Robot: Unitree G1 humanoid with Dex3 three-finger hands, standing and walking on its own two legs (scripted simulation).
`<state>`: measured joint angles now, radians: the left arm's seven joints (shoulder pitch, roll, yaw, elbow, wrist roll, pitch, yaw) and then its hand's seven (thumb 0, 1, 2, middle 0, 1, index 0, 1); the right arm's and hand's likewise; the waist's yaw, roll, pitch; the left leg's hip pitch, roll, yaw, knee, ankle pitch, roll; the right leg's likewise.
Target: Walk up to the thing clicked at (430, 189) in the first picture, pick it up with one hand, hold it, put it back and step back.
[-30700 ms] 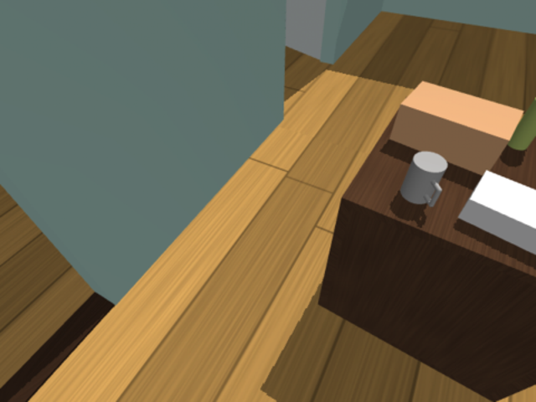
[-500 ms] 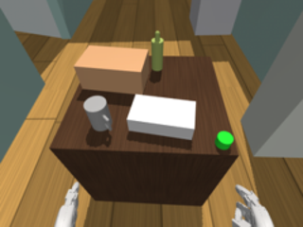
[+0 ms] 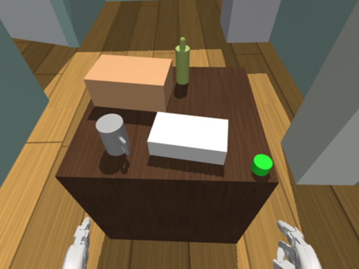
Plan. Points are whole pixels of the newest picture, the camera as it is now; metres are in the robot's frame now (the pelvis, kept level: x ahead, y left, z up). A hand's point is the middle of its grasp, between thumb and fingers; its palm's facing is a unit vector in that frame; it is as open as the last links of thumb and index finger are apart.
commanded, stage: home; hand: left
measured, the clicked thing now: (117, 138) +0.49 +0.21 -0.03
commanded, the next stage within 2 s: stand in 0.52 s
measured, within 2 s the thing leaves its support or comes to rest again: neither
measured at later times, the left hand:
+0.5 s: hand out of the picture +0.12 +0.23 -0.10, palm faces -0.05 -0.93 -0.37, open 17.4 cm
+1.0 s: hand out of the picture +0.04 +0.26 -0.10, palm faces -0.01 -0.94 -0.34, open 10.8 cm
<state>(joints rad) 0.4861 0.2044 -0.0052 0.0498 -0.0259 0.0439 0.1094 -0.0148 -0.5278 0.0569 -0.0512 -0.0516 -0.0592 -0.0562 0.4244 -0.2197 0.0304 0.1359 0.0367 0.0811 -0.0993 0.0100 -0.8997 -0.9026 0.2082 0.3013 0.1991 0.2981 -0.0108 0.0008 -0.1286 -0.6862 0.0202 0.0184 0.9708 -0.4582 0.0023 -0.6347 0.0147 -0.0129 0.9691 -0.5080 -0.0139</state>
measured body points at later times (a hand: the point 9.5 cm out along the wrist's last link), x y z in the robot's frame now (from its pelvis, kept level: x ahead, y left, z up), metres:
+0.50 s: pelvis +0.00 +0.00 +0.02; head +0.02 +0.00 +0.47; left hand +0.12 +0.28 -0.07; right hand +0.12 -0.27 -0.09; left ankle +0.01 +0.12 -0.68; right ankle -0.01 -0.11 -0.68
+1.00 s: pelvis -0.01 +0.01 +0.06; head -0.01 +0.01 +0.51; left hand +0.05 +0.31 -0.07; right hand +0.07 -0.27 -0.08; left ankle +0.01 +0.12 -0.68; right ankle -0.01 -0.11 -0.68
